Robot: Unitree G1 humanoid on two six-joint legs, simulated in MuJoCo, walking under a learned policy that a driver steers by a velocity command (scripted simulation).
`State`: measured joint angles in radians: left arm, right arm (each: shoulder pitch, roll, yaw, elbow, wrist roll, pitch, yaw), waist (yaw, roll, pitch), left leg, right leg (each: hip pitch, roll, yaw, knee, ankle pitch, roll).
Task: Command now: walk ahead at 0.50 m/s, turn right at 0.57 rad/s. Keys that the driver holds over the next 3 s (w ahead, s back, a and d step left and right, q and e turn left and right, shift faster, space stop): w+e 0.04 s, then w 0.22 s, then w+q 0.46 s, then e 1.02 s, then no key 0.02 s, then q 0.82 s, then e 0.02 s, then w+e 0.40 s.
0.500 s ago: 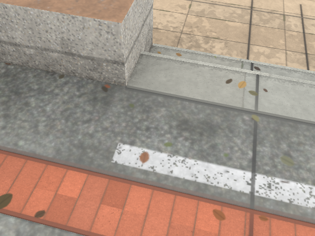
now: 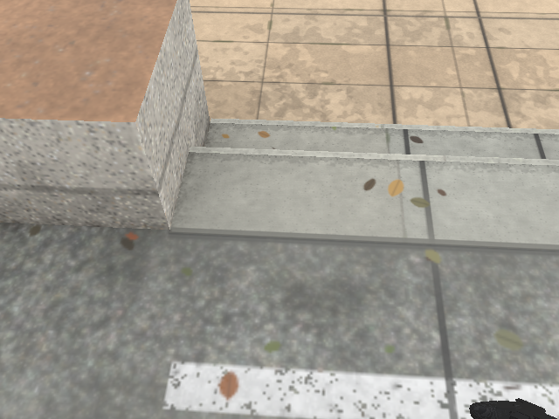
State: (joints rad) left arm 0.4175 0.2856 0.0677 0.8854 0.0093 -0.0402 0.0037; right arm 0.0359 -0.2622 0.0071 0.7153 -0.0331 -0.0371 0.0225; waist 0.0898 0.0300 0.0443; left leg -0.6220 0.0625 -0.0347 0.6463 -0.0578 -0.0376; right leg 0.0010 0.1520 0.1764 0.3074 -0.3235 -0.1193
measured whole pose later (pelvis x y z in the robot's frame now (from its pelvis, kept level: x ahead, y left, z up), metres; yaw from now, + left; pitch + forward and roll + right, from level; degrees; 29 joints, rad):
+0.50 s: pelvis +0.26 +0.01 +0.00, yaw -4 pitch +2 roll +2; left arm 0.05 0.24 0.00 0.74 0.03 -0.04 -0.04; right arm 0.48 -0.24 -0.04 0.92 -0.01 -0.07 0.02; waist -0.10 -0.03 0.02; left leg -0.05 -0.04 -0.01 0.31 -0.30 0.02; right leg -0.49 -0.04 -0.01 0.58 -0.15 0.00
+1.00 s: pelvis +0.48 +0.01 -0.01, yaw +3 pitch +1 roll -2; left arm 0.41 0.22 0.03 0.96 -0.01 -0.06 0.00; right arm 0.07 -0.21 -0.02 0.79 -0.05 -0.05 0.01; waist 0.08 0.02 0.06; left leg -0.42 0.01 0.05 0.52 -0.10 0.06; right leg -0.11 0.01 -0.08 0.59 -0.45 -0.02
